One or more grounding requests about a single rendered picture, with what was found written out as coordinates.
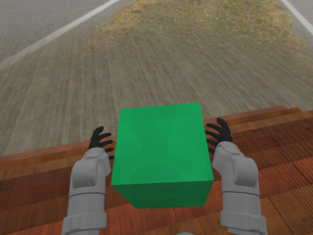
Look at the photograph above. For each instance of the carton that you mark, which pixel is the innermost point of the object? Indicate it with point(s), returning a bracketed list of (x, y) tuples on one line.
[(161, 157)]

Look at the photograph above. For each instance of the right robot forearm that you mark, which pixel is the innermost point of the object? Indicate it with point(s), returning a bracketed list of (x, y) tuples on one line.
[(241, 213)]

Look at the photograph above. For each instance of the robot left hand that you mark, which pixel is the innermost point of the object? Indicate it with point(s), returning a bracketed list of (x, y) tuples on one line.
[(96, 138)]

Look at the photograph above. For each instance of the left robot forearm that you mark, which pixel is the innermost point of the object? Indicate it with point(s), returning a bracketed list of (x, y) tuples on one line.
[(87, 188)]

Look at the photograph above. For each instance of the robot right hand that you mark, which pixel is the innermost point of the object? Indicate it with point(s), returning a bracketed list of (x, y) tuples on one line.
[(224, 131)]

